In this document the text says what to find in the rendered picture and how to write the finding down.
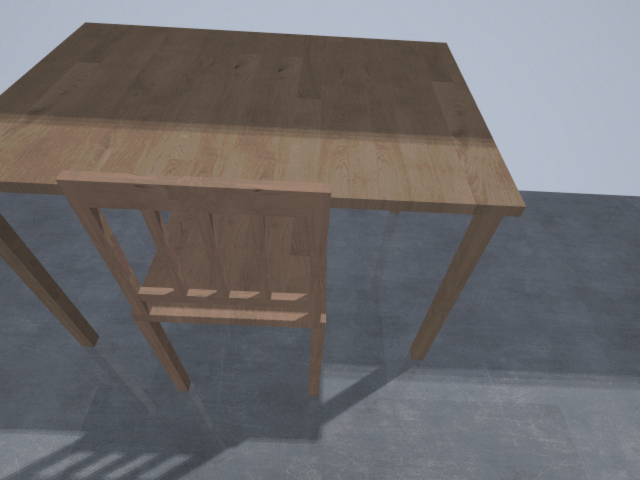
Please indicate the chair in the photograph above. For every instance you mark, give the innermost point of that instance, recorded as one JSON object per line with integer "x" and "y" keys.
{"x": 234, "y": 252}

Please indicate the table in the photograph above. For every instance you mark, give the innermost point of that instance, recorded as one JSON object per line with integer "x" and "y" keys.
{"x": 391, "y": 124}

